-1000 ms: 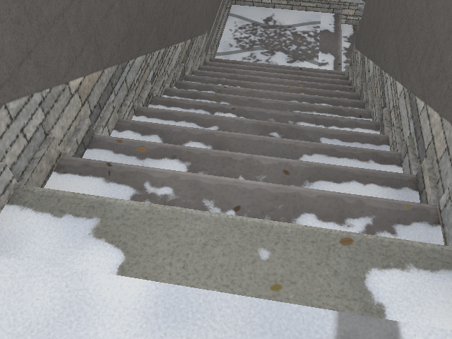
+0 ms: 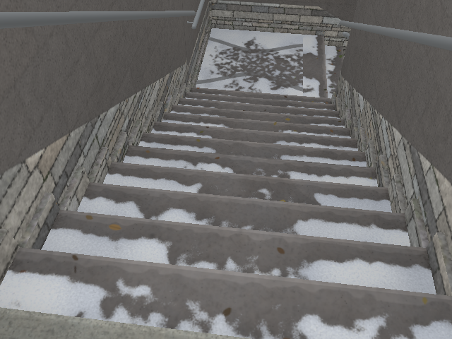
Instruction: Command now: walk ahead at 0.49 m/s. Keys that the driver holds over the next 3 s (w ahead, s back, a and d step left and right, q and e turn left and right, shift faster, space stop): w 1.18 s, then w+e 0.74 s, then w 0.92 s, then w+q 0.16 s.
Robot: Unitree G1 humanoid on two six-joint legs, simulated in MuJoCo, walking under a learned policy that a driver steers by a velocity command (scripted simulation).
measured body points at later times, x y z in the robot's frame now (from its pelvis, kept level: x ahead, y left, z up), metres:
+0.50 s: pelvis +0.26 -0.09 +0.00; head +0.28 -0.10 +0.45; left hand +0.32 +0.16 -0.13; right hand +0.32 -0.36 -0.14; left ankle +0.26 +0.08 -0.66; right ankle +0.30 -0.16 -0.74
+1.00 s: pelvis +0.52 +0.00 -0.08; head +0.54 +0.01 +0.37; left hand +0.41 +0.25 -0.21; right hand +0.73 -0.23 -0.17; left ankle +0.72 +0.15 -0.78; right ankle +0.30 -0.16 -0.74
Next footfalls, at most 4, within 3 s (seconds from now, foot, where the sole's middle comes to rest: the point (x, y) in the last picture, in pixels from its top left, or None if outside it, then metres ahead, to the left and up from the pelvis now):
0.30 right None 0.34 -0.16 -0.78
1.06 left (182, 296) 0.73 0.16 -0.93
1.66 right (248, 251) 1.00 -0.09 -1.08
2.18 left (209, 215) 1.30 0.07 -1.23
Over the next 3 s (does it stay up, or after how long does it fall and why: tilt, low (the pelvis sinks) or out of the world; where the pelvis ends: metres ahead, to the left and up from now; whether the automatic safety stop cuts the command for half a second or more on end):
stays up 1.53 -0.22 -0.62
